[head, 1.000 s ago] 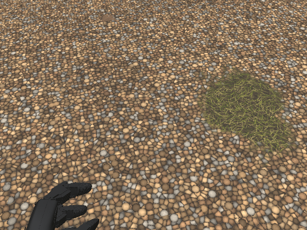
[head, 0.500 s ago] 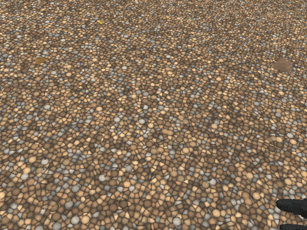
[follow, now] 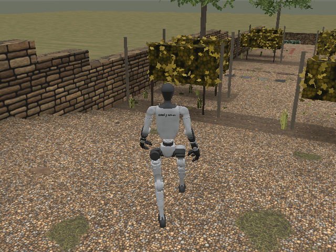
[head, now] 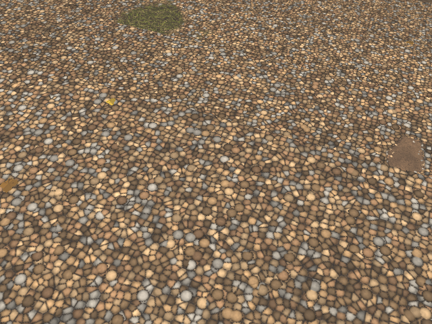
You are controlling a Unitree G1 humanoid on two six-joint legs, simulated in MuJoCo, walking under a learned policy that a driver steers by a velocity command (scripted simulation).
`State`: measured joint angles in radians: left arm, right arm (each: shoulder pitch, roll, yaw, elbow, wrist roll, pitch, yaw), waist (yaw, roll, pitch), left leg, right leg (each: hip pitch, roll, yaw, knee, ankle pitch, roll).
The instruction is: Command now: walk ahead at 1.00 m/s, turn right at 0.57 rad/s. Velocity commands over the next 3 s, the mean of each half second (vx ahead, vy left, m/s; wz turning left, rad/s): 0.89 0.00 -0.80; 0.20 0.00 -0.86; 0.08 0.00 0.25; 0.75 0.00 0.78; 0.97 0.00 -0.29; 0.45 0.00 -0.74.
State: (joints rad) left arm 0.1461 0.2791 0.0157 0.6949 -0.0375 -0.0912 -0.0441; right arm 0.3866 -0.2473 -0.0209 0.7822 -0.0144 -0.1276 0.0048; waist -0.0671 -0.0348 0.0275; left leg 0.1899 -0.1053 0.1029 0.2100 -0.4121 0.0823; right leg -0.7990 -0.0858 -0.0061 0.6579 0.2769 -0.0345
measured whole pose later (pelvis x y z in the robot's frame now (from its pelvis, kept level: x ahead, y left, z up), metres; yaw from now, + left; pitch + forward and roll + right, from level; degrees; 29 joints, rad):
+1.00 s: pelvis +0.63 -0.11 +0.01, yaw -53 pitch +1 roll +3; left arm 0.11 0.32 0.07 0.56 0.00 0.07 0.00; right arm 0.13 -0.34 -0.08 0.76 0.01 -0.01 0.01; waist -0.04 0.01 0.07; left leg -0.31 0.10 0.20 0.72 -0.42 -0.04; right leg -0.39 -0.04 -0.02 0.61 -0.24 -0.04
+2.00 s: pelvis +0.81 -0.23 +0.01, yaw -17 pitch +2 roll -2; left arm 0.44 0.27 0.07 0.81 0.01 -0.11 -0.01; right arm 0.20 -0.29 -0.05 0.56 0.05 -0.02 0.02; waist 0.08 0.07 -0.03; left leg -0.79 0.06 -0.12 1.23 -0.18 0.04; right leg -0.03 0.01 -0.07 0.37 -0.38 0.00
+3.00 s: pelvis +1.51 -0.48 -0.19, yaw -52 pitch +2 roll -2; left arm 0.28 0.23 0.05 0.81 -0.01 0.00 0.05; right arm 0.03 -0.22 -0.03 0.65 -0.01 -0.05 -0.03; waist 0.07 0.04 0.09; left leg -0.64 0.05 -0.18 0.79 -0.10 -0.10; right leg -0.34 0.23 0.10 0.62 -0.29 -0.13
